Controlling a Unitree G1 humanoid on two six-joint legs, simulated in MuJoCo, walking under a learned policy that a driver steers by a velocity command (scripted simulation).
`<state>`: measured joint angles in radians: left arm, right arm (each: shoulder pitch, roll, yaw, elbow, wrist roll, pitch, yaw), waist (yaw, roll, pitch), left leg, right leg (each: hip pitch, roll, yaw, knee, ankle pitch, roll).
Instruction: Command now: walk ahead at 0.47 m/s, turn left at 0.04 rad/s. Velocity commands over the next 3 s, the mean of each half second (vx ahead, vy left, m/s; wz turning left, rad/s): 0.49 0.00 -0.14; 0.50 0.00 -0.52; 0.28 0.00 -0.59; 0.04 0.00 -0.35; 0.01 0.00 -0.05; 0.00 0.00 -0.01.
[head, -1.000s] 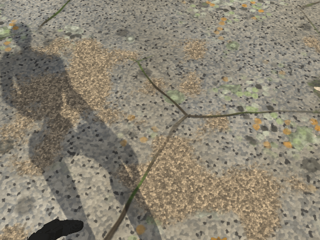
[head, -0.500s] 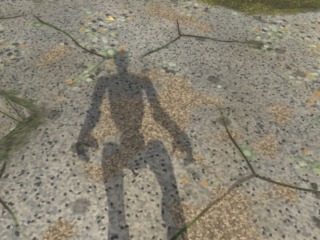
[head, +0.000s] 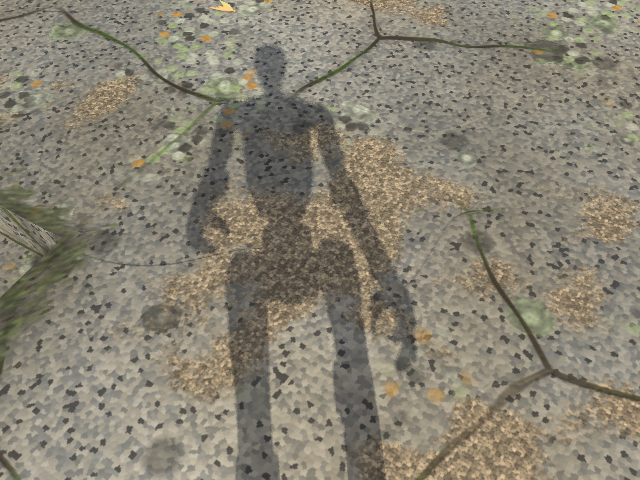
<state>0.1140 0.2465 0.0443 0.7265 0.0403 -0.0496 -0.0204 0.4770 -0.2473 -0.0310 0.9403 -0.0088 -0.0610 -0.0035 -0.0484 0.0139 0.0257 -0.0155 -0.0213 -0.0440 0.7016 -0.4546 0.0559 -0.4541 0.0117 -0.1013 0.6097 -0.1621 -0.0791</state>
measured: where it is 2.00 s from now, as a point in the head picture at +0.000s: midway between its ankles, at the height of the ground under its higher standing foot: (407, 344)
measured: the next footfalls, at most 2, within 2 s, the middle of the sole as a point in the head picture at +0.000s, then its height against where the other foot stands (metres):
left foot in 0.46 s outside the picture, level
right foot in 1.00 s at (411, 393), level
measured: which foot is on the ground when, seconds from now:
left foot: up 0.00-0.44, down 0.46-1.00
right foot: down 0.00-0.46, up 0.48-0.98, down 1.00-1.00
